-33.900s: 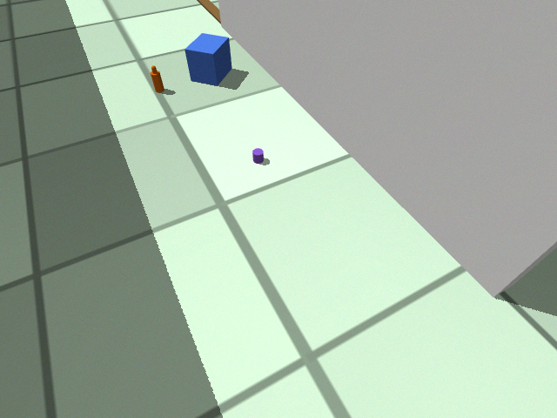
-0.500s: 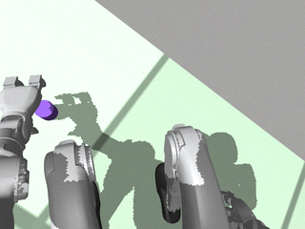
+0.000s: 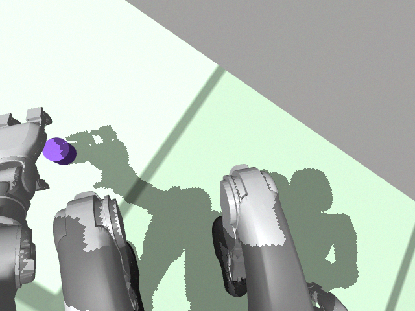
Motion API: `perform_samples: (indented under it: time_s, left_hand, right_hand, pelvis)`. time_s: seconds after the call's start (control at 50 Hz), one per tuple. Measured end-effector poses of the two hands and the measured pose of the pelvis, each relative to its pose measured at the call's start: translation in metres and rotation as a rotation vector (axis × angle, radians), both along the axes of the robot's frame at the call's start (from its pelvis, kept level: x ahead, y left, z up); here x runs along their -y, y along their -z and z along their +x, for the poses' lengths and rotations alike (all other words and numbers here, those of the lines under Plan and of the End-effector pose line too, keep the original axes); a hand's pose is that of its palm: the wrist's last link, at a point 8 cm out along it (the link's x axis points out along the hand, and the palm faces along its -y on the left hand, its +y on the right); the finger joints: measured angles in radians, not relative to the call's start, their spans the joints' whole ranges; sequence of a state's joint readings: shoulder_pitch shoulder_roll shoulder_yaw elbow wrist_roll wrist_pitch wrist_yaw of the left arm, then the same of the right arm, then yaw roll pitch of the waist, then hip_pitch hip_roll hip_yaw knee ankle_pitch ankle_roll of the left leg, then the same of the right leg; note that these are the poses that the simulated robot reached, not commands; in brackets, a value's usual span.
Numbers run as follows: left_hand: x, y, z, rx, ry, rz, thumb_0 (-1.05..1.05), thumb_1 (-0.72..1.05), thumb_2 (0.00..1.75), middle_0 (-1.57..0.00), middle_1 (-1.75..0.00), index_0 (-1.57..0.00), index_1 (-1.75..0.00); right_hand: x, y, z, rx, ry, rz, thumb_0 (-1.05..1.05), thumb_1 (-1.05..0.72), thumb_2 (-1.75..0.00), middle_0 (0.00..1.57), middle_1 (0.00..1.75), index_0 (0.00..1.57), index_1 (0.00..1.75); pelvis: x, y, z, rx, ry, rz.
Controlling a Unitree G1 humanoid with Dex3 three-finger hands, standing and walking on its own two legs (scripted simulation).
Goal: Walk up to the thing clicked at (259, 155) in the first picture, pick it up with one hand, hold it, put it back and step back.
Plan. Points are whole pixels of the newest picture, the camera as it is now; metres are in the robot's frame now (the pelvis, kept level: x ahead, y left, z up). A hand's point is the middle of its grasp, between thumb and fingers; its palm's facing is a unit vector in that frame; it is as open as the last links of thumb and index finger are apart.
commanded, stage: close in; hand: left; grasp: from above
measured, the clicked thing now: (60, 151) +0.45 +0.27 -0.29
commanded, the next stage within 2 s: rest palm in 0.10 s
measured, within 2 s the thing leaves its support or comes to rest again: neither
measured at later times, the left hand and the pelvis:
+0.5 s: hand (50, 151) +0.43 +0.27 -0.22, palm faces -0.45 -0.11 -0.89, open 14.2 cm; pelvis +0.00 +0.00 -0.02, yaw -2 degrees
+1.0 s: hand (55, 152) +0.44 +0.27 -0.25, palm faces -0.45 -0.13 -0.89, open 14.2 cm; pelvis +0.01 +0.01 -0.03, yaw -4 degrees
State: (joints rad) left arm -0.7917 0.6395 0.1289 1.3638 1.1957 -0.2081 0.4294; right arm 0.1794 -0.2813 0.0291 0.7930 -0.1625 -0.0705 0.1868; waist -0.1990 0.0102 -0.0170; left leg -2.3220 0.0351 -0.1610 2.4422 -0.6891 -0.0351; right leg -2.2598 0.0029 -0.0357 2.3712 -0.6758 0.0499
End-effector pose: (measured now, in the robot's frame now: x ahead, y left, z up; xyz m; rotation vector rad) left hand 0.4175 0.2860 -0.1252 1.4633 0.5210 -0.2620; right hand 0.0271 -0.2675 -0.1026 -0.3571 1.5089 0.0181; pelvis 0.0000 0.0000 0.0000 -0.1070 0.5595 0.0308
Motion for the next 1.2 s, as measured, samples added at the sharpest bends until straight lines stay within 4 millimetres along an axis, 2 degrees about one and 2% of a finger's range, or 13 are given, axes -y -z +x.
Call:
perform_samples:
  time_s: [0.12,0.2,0.28,0.38,0.6,0.72,0.82,1.06,1.2]
  left_hand:
    - [-0.008,-0.006,-0.012,0.02,0.049,0.01,0.0,-0.56,1.01,-0.09,-1.01,-0.09,-1.01]
    - [-0.002,0.0,-0.006,0.017,0.063,-0.003,-0.01,-0.55,1.01,-0.1,-1.0,-0.09,-1.0]
    - [0.008,0.008,0.004,0.04,0.071,-0.015,-0.01,-0.54,1.01,-0.1,-1.0,-0.1,-1.0]
    - [0.015,0.021,0.015,0.055,0.046,-0.028,0.0,-0.53,1.0,-0.1,-0.99,-0.09,-0.99]
    - [0.01,0.056,0.024,0.015,0.0,-0.002,0.0,-0.52,0.99,-0.08,-0.99,-0.08,-0.99]
    - [0.013,0.065,0.026,0.022,0.001,-0.028,0.0,-0.52,0.99,-0.08,-0.99,-0.08,-0.99]
    - [0.015,0.066,0.026,0.035,0.005,-0.045,0.0,-0.52,0.99,-0.08,-0.98,-0.07,-0.98]
    - [0.014,0.071,0.024,0.04,0.022,-0.035,0.0,-0.51,0.99,-0.09,-0.96,-0.08,-0.96]
    - [0.015,0.077,0.022,0.045,0.023,-0.035,0.0,-0.5,0.98,-0.09,-0.96,-0.08,-0.96]
  right_hand:
    - [0.004,-0.003,0.034,0.076,-0.056,-0.04,0.0,-0.91,-0.89,0.2,0.29,0.2,0.3]
    - [0.007,-0.011,0.056,0.148,-0.104,-0.071,0.0,-0.9,-0.89,0.2,0.29,0.2,0.3]
    - [0.008,-0.017,0.064,0.181,-0.134,-0.092,0.0,-0.9,-0.89,0.2,0.29,0.2,0.3]
    - [0.008,-0.017,0.053,0.148,-0.152,-0.095,0.0,-0.9,-0.89,0.2,0.29,0.2,0.3]
    - [-0.003,0.0,-0.006,-0.035,-0.125,-0.009,0.0,-0.9,-0.89,0.2,0.29,0.2,0.3]
    - [-0.013,0.004,-0.022,-0.088,-0.12,0.04,0.0,-0.9,-0.89,0.2,0.29,0.2,0.3]
    - [-0.014,0.003,-0.021,-0.077,-0.131,0.041,0.0,-0.89,-0.89,0.2,0.29,0.2,0.3]
    - [-0.004,-0.005,0.004,-0.004,-0.223,0.011,0.0,-0.89,-0.89,0.2,0.29,0.2,0.3]
    - [-0.005,-0.01,0.012,0.006,-0.252,0.006,0.0,-0.89,-0.9,0.2,0.29,0.2,0.3]
  pelvis:
    - [-0.002,-0.001,-0.001,-0.001,-0.011,0.0]
    - [-0.004,-0.001,-0.003,0.009,-0.01,-0.01]
    - [-0.005,0.002,-0.003,0.015,-0.008,-0.019]
    - [-0.005,0.008,-0.001,0.02,0.0,-0.026]
    - [-0.004,0.023,0.004,0.033,0.019,-0.036]
    - [-0.003,0.027,0.007,0.042,0.027,-0.041]
    - [-0.004,0.029,0.007,0.05,0.034,-0.049]
    - [-0.007,0.031,0.005,0.074,0.038,-0.065]
    - [-0.009,0.03,0.005,0.077,0.041,-0.076]
